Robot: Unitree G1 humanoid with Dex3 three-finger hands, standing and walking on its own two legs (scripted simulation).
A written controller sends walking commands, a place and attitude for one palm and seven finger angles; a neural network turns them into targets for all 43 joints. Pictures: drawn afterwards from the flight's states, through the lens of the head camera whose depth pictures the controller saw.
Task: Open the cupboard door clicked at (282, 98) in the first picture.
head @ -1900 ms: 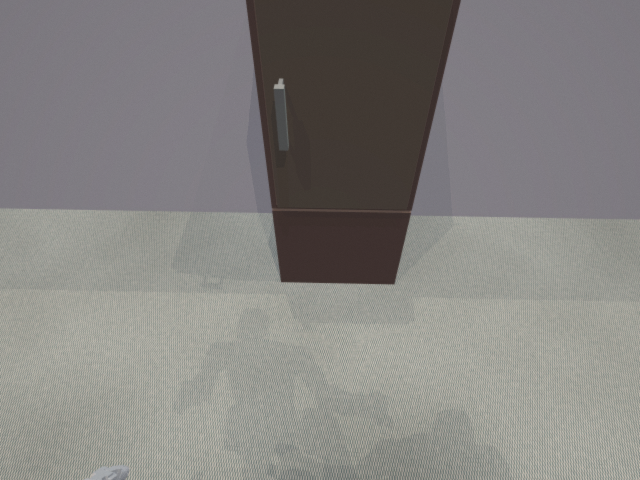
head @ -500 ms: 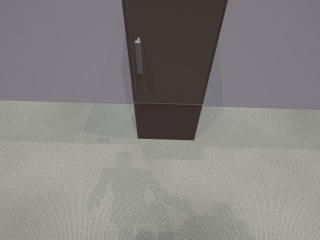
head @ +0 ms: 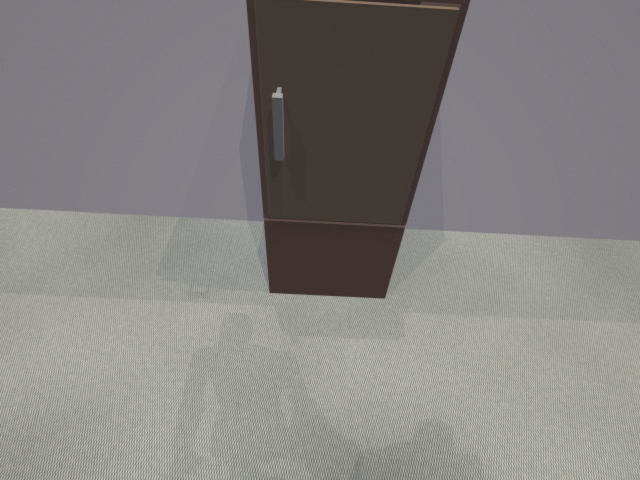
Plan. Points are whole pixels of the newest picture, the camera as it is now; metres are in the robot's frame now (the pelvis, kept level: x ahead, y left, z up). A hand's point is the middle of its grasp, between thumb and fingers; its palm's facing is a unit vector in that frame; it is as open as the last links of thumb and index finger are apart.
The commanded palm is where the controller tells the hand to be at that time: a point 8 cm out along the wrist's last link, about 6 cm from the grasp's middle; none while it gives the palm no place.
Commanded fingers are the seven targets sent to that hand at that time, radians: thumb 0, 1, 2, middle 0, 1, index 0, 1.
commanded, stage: take the last steps up to it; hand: left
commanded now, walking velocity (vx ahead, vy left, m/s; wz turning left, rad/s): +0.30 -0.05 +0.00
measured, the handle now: (279, 124) +0.88 +0.16 +0.00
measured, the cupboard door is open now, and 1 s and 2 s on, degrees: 0 0 0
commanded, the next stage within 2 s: come to a stop and stand still in 0.76 s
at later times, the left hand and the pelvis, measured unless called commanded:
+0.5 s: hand (231, 419) +0.25 +0.15 -0.17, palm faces +0.03 -0.97 -0.22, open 7.3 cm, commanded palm none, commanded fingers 0.00 0.90 0.90 -0.20 -0.30 -0.20 -0.30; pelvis +0.15 -0.04 -0.01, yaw +1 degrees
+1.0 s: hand (232, 391) +0.29 +0.16 -0.17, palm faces +0.08 -0.99 -0.12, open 7.4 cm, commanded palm none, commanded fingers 0.00 0.90 0.90 -0.20 -0.30 -0.20 -0.30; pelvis +0.30 +0.00 +0.02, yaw +1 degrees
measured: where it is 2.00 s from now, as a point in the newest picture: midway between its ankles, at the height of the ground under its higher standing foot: outside the picture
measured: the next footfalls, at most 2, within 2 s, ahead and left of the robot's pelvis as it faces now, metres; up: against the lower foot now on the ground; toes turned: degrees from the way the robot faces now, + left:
right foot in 0.38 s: +0.27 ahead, -0.15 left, +0.00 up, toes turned -8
left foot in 0.72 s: +0.32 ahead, +0.07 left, +0.00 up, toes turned +10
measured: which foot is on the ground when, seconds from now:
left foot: down 0.00-0.38, up 0.40-0.70, down 0.72-1.00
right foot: down 0.00-0.06, up 0.08-0.36, down 0.38-0.72, up 0.74-1.00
